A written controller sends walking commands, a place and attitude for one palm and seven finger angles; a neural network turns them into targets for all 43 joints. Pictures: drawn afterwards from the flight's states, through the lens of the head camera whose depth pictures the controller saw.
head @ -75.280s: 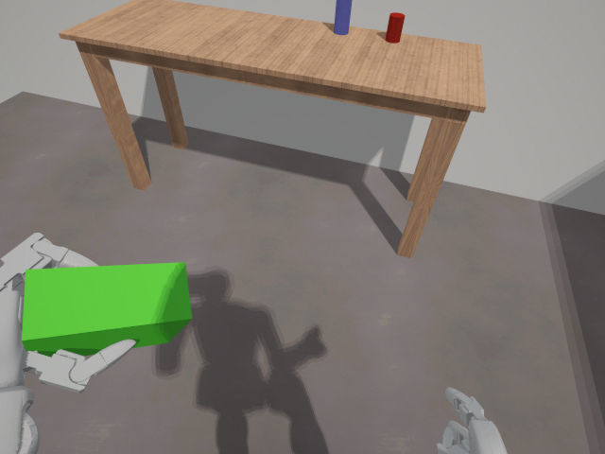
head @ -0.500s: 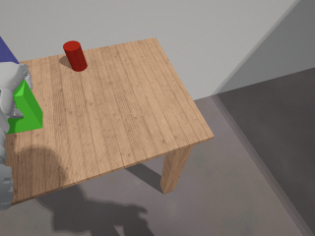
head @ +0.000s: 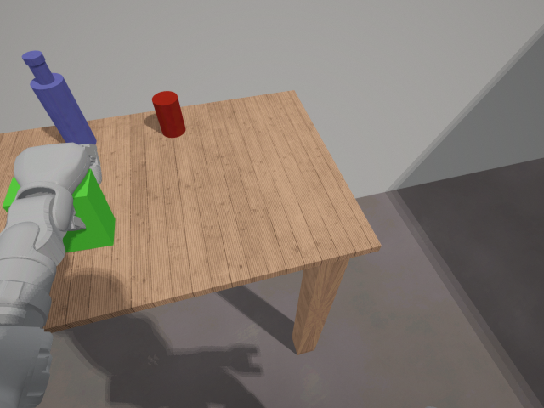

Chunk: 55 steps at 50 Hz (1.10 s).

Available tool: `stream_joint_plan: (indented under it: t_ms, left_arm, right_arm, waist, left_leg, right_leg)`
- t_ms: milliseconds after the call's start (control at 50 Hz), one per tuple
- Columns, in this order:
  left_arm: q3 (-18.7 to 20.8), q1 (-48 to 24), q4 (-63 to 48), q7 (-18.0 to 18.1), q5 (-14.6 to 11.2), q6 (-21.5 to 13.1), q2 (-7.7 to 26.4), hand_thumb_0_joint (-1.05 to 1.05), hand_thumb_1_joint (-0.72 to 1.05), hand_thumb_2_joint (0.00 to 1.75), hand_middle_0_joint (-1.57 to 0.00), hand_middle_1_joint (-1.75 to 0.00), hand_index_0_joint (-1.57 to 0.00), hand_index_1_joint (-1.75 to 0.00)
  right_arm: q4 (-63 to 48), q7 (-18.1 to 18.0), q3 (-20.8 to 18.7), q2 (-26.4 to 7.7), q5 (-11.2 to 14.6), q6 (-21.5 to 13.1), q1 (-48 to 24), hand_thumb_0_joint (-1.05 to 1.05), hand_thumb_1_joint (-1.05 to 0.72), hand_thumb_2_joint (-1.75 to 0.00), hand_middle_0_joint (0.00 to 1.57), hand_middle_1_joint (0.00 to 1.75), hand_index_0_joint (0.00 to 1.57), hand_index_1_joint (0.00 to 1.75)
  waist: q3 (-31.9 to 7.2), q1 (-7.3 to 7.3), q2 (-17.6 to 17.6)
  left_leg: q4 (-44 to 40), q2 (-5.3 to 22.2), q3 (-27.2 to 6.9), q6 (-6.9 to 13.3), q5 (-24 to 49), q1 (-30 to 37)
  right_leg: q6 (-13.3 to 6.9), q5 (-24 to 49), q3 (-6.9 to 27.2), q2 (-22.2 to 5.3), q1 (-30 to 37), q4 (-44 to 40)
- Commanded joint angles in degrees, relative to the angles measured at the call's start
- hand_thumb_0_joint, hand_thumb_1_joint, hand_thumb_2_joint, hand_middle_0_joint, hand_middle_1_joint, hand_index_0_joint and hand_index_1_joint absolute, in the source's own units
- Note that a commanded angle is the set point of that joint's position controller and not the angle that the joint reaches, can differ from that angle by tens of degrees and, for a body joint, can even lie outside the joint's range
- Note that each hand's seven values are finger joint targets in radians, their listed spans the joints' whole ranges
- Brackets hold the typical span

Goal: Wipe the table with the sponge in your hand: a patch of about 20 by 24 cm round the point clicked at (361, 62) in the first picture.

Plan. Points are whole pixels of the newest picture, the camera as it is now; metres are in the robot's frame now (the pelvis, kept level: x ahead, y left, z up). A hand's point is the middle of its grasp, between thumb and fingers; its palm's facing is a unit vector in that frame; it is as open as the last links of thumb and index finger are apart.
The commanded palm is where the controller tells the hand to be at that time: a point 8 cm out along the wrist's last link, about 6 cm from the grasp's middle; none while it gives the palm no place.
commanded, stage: wipe back along the first lane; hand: left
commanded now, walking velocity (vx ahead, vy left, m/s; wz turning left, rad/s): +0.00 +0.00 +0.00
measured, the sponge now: (72, 222) +0.38 +0.37 +0.02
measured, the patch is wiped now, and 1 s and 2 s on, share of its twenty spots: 1.00 1.00 1.00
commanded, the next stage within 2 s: lift the sponge slowly off the table in 0.64 s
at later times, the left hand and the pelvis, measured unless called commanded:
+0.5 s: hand (71, 210) +0.36 +0.33 +0.09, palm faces -0.04 +0.01 -1.00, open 10.1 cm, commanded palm +0.32 +0.32 +0.12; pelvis +0.00 -0.01 +0.00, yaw -1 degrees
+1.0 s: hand (69, 234) +0.32 +0.31 +0.09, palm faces -0.03 -0.01 -1.00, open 10.1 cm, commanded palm +0.29 +0.31 +0.13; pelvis +0.00 -0.01 +0.01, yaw +1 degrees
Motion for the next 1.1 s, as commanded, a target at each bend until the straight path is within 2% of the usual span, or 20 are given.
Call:
stream_joint_plan:
  t_ms: [0, 80, 100, 140, 200, 220, 280, 300, 320, 440, 460, 600, 680, 700, 740, 800, 840, 860, 960, 1080]
  left_arm:
    - [1.0, -11.0, -7.0, -1.5, 0.8, -0.1, 11.1, 0.0, 0.1, 1.3, -1.2, -1.6, -1.2, -1.6]
    - [3.0, -8.6, -6.6, -1.5, -0.3, 0.3, 12.7, 0.0, 0.1, 1.3, -1.2, -1.6, -1.2, -1.6]
    - [3.4, -9.0, -7.8, -1.7, -0.5, 0.1, 13.1, 0.0, 0.1, 1.3, -1.2, -1.6, -1.2, -1.6]
    - [0.9, -8.2, -7.7, -1.9, -0.8, 0.5, 10.1, 0.0, 0.1, 1.3, -1.2, -1.6, -1.2, -1.6]
    - [2.1, -7.0, -9.5, -1.9, -0.1, 0.7, 11.3, 0.0, 0.1, 1.3, -1.2, -1.6, -1.2, -1.6]
    - [0.5, -7.3, -9.6, -1.9, -0.4, 0.9, 9.4, 0.0, 0.1, 1.3, -1.2, -1.6, -1.2, -1.6]
    - [2.5, -4.8, -10.3, -2.0, -1.0, 1.1, 11.1, 0.0, 0.1, 1.3, -1.2, -1.6, -1.2, -1.6]
    - [3.9, -4.8, -11.6, -2.1, -0.8, 0.9, 12.7, 0.0, 0.1, 1.3, -1.2, -1.6, -1.2, -1.6]
    - [1.9, -3.7, -12.2, -2.2, -1.2, 0.9, 10.1, 0.0, 0.1, 1.3, -1.2, -1.6, -1.2, -1.6]
    - [5.6, 6.3, -16.9, -2.3, -3.0, 1.2, 11.3, 0.0, 0.1, 1.3, -1.2, -1.6, -1.2, -1.6]
    - [4.5, 8.1, -18.0, -2.4, -3.3, 1.6, 9.5, 0.0, 0.1, 1.3, -1.2, -1.6, -1.2, -1.6]
    - [4.6, 15.0, -27.6, -2.2, -4.1, 4.7, 7.5, 0.0, 0.1, 1.3, -1.2, -1.6, -1.2, -1.6]
    - [4.6, 20.5, -30.8, -2.1, -4.8, 6.8, 6.5, 0.0, 0.1, 1.3, -1.2, -1.6, -1.2, -1.6]
    - [5.0, 19.8, -32.6, -2.3, -5.1, 7.2, 6.9, 0.0, 0.1, 1.3, -1.2, -1.6, -1.2, -1.6]
    - [2.9, 17.2, -32.3, -2.3, -4.8, 8.7, 5.5, 0.0, 0.1, 1.3, -1.2, -1.6, -1.2, -1.6]
    - [4.7, 12.3, -35.9, -2.5, -3.9, 9.7, 8.7, 0.0, 0.1, 1.3, -1.2, -1.6, -1.2, -1.6]
    - [2.2, 10.8, -33.7, -2.9, -3.8, 10.4, 6.5, 0.0, 0.1, 1.3, -1.2, -1.6, -1.2, -1.6]
    - [2.7, 8.6, -33.7, -3.2, -3.4, 10.4, 7.8, 0.0, 0.1, 1.3, -1.2, -1.6, -1.2, -1.6]
    - [4.2, 6.1, -36.0, -4.0, -2.3, 8.9, 10.3, 0.0, 0.1, 1.3, -1.2, -1.6, -1.2, -1.6]
    - [5.9, 7.2, -39.9, -4.4, -3.2, 6.8, 11.5, 0.0, 0.1, 1.3, -1.2, -1.6, -1.2, -1.6]
  right_arm:
    - [-5.7, -0.9, -2.7, -9.2, -0.5, -1.7, -0.8, 0.0, -0.9, -0.9, 0.2, 0.3, 0.2, 0.3]
    - [-5.7, -1.3, -2.5, -9.1, -0.3, -2.0, -1.3, 0.0, -0.9, -0.9, 0.2, 0.3, 0.2, 0.3]
    - [-6.1, -1.5, -2.4, -9.3, -0.3, -1.9, -2.1, 0.0, -0.9, -0.9, 0.2, 0.3, 0.2, 0.3]
    - [-5.8, -1.4, -2.3, -8.8, -0.2, -2.2, -2.3, 0.0, -0.9, -0.9, 0.2, 0.3, 0.2, 0.3]
    - [-6.2, -1.3, -2.3, -8.9, -0.3, -2.5, -3.2, 0.0, -0.9, -0.9, 0.2, 0.3, 0.2, 0.3]
    - [-6.0, -1.3, -2.3, -8.7, -0.3, -2.6, -2.9, 0.0, -0.9, -0.9, 0.2, 0.3, 0.2, 0.3]
    - [-6.1, -1.4, -2.4, -8.8, -0.2, -2.9, -3.3, 0.0, -0.9, -0.9, 0.2, 0.3, 0.2, 0.3]
    - [-6.1, -1.5, -2.4, -9.1, -0.3, -2.9, -3.9, 0.0, -0.9, -0.9, 0.2, 0.3, 0.2, 0.3]
    - [-6.2, -1.4, -2.4, -8.5, -0.3, -3.1, -3.8, 0.0, -0.9, -0.9, 0.2, 0.3, 0.2, 0.3]
    - [-6.8, -1.1, -2.6, -8.6, -0.2, -3.7, -5.2, 0.0, -0.9, -0.9, 0.2, 0.3, 0.2, 0.3]
    - [-7.2, -1.0, -2.5, -8.4, -0.1, -3.9, -5.8, 0.0, -0.9, -0.9, 0.2, 0.3, 0.2, 0.3]
    - [-8.0, -0.3, -2.7, -8.4, -0.3, -4.8, -8.6, 0.0, -0.9, -0.9, 0.2, 0.3, 0.2, 0.3]
    - [-8.2, -0.1, -2.4, -8.0, -0.2, -5.5, -9.7, 0.0, -0.9, -0.9, 0.2, 0.3, 0.2, 0.3]
    - [-8.5, -0.2, -2.3, -8.3, -0.3, -5.3, -10.8, 0.0, -0.9, -0.9, 0.2, 0.3, 0.2, 0.3]
    - [-7.9, -0.4, -2.2, -8.1, -0.3, -5.3, -10.8, 0.0, -0.9, -0.9, 0.2, 0.3, 0.2, 0.3]
    - [-8.3, -1.0, -1.8, -8.2, -0.6, -5.3, -12.4, 0.0, -0.9, -0.9, 0.2, 0.3, 0.2, 0.3]
    - [-7.8, -1.4, -1.5, -7.6, -0.6, -5.4, -12.0, 0.0, -0.9, -0.9, 0.2, 0.3, 0.2, 0.3]
    - [-7.3, -1.6, -1.4, -7.8, -0.8, -5.3, -11.9, 0.0, -0.9, -0.9, 0.2, 0.3, 0.2, 0.3]
    - [-7.5, -2.1, -1.2, -7.4, -1.3, -5.7, -12.3, 0.0, -0.9, -0.9, 0.2, 0.3, 0.2, 0.3]
    - [-7.9, -2.1, -1.3, -7.1, -1.5, -5.7, -12.8, 0.0, -0.9, -0.9, 0.2, 0.3, 0.2, 0.3]
  waist:
    - [-12.4, 0.61, 1.1]
    - [-11.8, 0.75, -2.9]
    - [-11.9, 1.11, -1.6]
    - [-9.4, 0.46, -1.6]
    - [-10.5, 1.23, -0.3]
    - [-9.7, 0.51, -1.2]
    - [-10.1, 1.1, -2.3]
    - [-11.0, 1.53, -0.8]
    - [-11.5, 1.19, -1.2]
    - [-11.5, 2.59, -2.7]
    - [-11.1, 2.6, -2.6]
    - [-10.7, 3.2, -0.7]
    - [-9.1, 3.46, -2.6]
    - [-9.8, 3.55, -2.0]
    - [-7.2, 2.64, -2.6]
    - [-8.5, 2.85, -0.9]
    - [-6.3, 2.19, -1.6]
    - [-6.5, 2.0, -1.5]
    - [-10.6, 2.92, 1.5]
    - [-11.9, 3.65, 3.3]
  left_leg:
    - [-3.9, 3.4, -2.8, -5.2, 21.9, 8.2]
    - [-4.5, 2.6, -1.5, -3.8, 17.2, 5.5]
    - [-5.0, 2.7, -1.7, -3.8, 17.3, 5.5]
    - [-5.2, 2.6, -1.5, -3.7, 16.0, 5.6]
    - [-5.3, 2.6, -1.7, -3.6, 17.1, 5.9]
    - [-5.3, 2.6, -1.6, -3.5, 15.9, 6.1]
    - [-5.5, 2.3, -1.0, -2.9, 14.7, 5.4]
    - [-5.4, 2.3, -1.0, -2.9, 15.8, 5.6]
    - [-5.1, 2.2, -0.9, -2.9, 16.8, 5.9]
    - [-4.9, 2.2, -0.6, -2.6, 20.2, 6.0]
    - [-4.9, 2.2, -0.6, -2.7, 21.2, 6.3]
    - [-4.8, 3.0, -1.8, -3.5, 27.7, 9.2]
    - [-5.0, 2.8, -1.7, -3.8, 28.1, 9.2]
    - [-5.4, 3.0, -2.0, -3.6, 27.7, 9.8]
    - [-5.9, 3.1, -1.8, -3.8, 25.6, 9.9]
    - [-6.7, 2.9, -2.0, -3.5, 23.5, 10.9]
    - [-7.2, 2.7, -1.7, -3.4, 21.3, 10.9]
    - [-7.5, 2.7, -1.6, -3.5, 20.6, 11.0]
    - [-7.4, 2.3, -1.7, -3.5, 23.7, 13.3]
    - [-7.7, 2.4, -2.0, -3.7, 27.2, 15.0]
  right_leg:
    - [-3.5, 11.2, 0.1, 0.0, 5.9, -1.7]
    - [-3.1, 11.7, 0.6, -0.2, 9.5, -2.5]
    - [-3.4, 11.9, 0.9, -0.3, 9.7, -2.7]
    - [-3.1, 10.7, 0.4, -0.3, 8.4, -3.0]
    - [-3.5, 11.1, 0.8, -0.2, 9.2, -3.1]
    - [-3.2, 10.2, 0.7, -0.2, 8.6, -3.2]
    - [-3.1, 10.8, 1.3, -0.4, 10.6, -3.7]
    - [-3.4, 11.8, 1.6, -0.4, 11.1, -3.5]
    - [-3.2, 12.9, 1.5, -0.4, 11.7, -3.1]
    - [-2.9, 17.4, 2.0, -0.6, 14.4, -2.6]
    - [-2.8, 18.1, 2.0, -0.6, 14.5, -2.6]
    - [-2.9, 19.7, 2.1, -0.5, 14.1, -2.5]
    - [-2.6, 20.3, 1.8, -0.5, 15.1, -2.5]
    - [-2.8, 20.0, 2.2, -0.5, 15.4, -2.7]
    - [-2.5, 17.5, 1.3, -0.5, 13.6, -3.4]
    - [-3.0, 16.0, 1.7, -0.3, 14.3, -4.2]
    - [-2.8, 14.0, 0.8, -0.5, 13.4, -4.8]
    - [-2.9, 13.4, 0.8, -0.4, 13.3, -5.1]
    - [-3.3, 15.3, 1.1, -0.4, 16.0, -5.1]
    - [-3.3, 17.0, 1.1, -0.4, 17.4, -5.5]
